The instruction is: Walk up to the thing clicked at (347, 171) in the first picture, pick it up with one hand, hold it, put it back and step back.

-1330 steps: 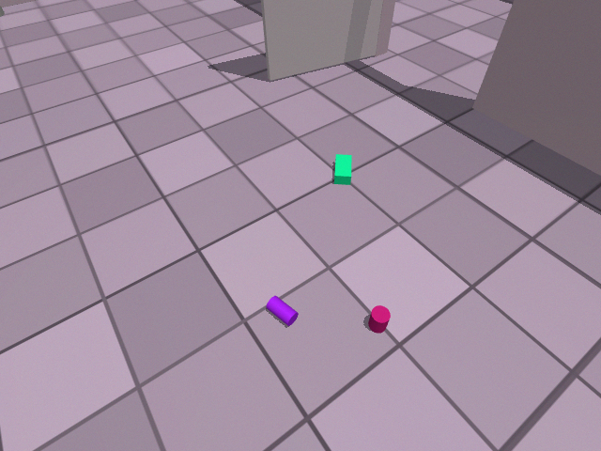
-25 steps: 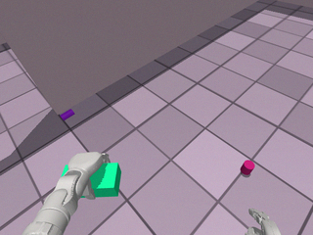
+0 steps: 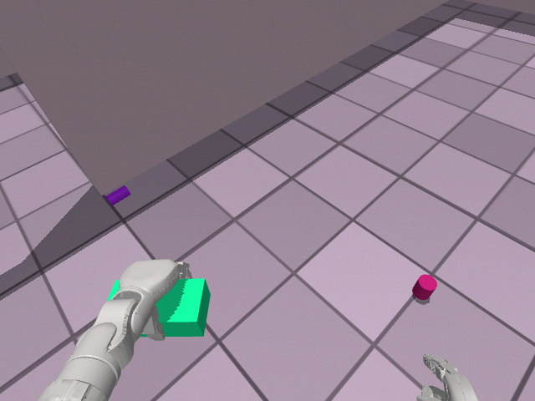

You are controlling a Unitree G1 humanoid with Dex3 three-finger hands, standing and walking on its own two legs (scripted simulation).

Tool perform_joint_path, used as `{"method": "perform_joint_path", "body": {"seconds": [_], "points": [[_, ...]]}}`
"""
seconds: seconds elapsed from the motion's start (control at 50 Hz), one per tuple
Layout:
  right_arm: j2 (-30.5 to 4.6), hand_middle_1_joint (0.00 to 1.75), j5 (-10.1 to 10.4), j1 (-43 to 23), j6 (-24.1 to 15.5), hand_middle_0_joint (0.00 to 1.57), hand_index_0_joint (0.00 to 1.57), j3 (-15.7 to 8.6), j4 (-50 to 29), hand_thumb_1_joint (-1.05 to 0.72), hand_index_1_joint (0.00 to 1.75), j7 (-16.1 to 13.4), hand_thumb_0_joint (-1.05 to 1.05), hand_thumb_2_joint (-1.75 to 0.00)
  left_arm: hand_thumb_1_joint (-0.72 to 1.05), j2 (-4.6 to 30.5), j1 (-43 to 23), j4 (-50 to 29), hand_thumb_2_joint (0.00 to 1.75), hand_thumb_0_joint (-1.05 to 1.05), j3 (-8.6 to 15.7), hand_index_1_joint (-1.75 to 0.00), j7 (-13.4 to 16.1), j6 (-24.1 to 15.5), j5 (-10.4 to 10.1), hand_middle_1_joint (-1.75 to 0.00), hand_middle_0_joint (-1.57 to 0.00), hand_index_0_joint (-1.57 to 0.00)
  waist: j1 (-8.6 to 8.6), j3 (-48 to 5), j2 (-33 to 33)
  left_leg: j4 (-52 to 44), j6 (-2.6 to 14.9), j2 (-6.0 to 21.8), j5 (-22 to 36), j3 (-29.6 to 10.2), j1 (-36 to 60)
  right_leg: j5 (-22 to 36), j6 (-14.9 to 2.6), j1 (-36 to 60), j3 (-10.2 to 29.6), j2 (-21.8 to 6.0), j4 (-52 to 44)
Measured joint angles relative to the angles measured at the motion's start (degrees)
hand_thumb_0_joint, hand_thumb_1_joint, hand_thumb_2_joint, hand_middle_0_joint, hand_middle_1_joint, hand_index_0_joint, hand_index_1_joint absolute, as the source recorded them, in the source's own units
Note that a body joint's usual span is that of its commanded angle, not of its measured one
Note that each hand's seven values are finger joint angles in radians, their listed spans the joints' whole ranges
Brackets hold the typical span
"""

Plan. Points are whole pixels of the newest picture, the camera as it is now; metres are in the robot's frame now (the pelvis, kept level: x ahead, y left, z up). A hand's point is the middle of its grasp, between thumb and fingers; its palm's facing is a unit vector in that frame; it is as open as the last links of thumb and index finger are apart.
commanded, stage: hold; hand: left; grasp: from above
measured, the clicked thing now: (158, 307) +0.29 +0.23 -0.08
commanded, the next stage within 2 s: crouch in 0.20 s
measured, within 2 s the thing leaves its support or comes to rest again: neither
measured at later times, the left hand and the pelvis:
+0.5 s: hand (159, 304) +0.29 +0.22 -0.06, palm faces -0.48 -0.05 -0.88, open 10.8 cm; pelvis +0.01 +0.00 +0.00, yaw +0 degrees
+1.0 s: hand (178, 319) +0.34 +0.25 -0.27, palm faces -0.43 +0.05 -0.90, open 10.9 cm; pelvis -0.02 +0.01 -0.14, yaw +0 degrees
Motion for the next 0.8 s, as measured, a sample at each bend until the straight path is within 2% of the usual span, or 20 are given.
{"method": "perform_joint_path", "body": {"seconds": [0.1,0.2,0.3,0.38,0.48,0.62,0.7,0.8], "points": [[0.1,0.3,0.0,-0.3,0.1,0.2,0.2,-0.2,0.6,-0.9,0.3,0.3,0.01,-0.9,-0.11,-0.2,-1.7,1.7,0.54,-0.02,0.3,-0.53,1.2,1.6,0.0,-0.55,-0.66,-0.67,-0.13,-0.2,0.1,-0.2,-0.03,0.0,0.0,-0.1,0.3,0.0,-0.02,0.3,-0.1,0.0,-0.2],[0.2,0.3,0.0,-0.1,0.4,0.2,0.2,-0.4,0.1,-0.9,0.3,0.4,0.01,-0.9,-0.11,0.3,-2.2,2.0,0.54,-0.02,0.9,-0.54,-1.0,2.1,-0.6,-0.56,-0.65,-0.66,-0.52,-0.3,-0.1,-0.8,-0.03,0.1,0.2,-0.1,0.6,0.1,-0.04,0.5,-0.1,0.1,-0.7],[0.0,0.3,0.1,0.2,0.7,0.2,0.2,-0.4,-0.6,-0.9,0.3,0.1,0.01,-0.9,-0.1,0.5,-0.5,0.6,0.53,-0.02,0.9,-0.54,-2.9,0.4,-1.1,-0.55,-0.65,-0.67,-0.56,-0.2,-0.2,-1.2,0.01,0.0,0.2,0.0,0.8,0.1,-0.03,0.8,0.0,0.0,-1.1],[-0.1,0.3,0.1,0.1,0.8,0.2,0.2,-0.4,-0.7,-0.9,0.3,-0.2,0.01,-0.9,-0.09,0.4,0.4,0.4,0.53,-0.02,0.7,-0.55,-2.3,-1.2,-0.6,-0.56,-0.64,-0.66,-0.31,0.0,-0.2,-1.0,0.02,0.0,0.0,0.1,0.7,0.0,-0.01,0.7,0.0,0.0,-1.0],[0.3,0.3,-0.2,-0.6,0.7,0.2,0.2,-0.5,-0.2,-0.89,0.3,0.1,0.01,-0.9,-0.1,-0.2,-0.4,3.3,0.54,-0.02,1.8,-0.58,2.1,-2.2,1.0,-0.59,-0.62,-0.64,-0.37,0.1,-0.5,0.3,-0.01,-0.1,-0.5,-0.2,-0.9,-0.6,-0.01,-0.8,-0.2,-0.1,0.3],[0.6,0.3,-1.3,-1.0,0.9,0.2,0.2,-1.2,0.6,-0.89,0.3,1.6,0.01,-0.9,-0.12,-0.7,-3.6,10.8,0.58,-0.02,2.7,-0.61,9.3,-2.9,4.6,-0.63,-0.61,-0.62,-1.38,-0.6,-1.8,5.3,-0.09,0.0,-2.2,-1.1,-7.3,-2.3,-0.02,-6.7,-0.8,0.0,4.8],[0.2,0.3,-2.0,-0.6,0.7,0.2,0.2,-1.7,1.1,-0.89,0.3,2.4,0.01,-0.9,-0.13,-0.8,-6.6,16.5,0.6,-0.02,2.9,-0.63,12.9,-3.1,6.7,-0.65,-0.6,-0.62,-2.29,-1.8,-2.5,11.4,-0.07,0.1,-4.4,-1.6,-14.8,-4.3,0.04,-13.7,-1.1,0.1,10.3],[-0.6,0.3,-3.2,0.9,0.2,0.2,0.2,-2.9,1.3,-0.89,0.3,3.3,0.01,-0.9,-0.13,-0.5,-10.1,21.6,0.6,-0.02,4.4,-0.65,17.3,-3.7,9.8,-0.66,-0.6,-0.61,-3.55,-4.2,-3.0,23.3,-0.04,0.2,-8.9,-2.3,-27.9,-8.3,0.33,-26.3,-1.2,0.3,21.3]]}}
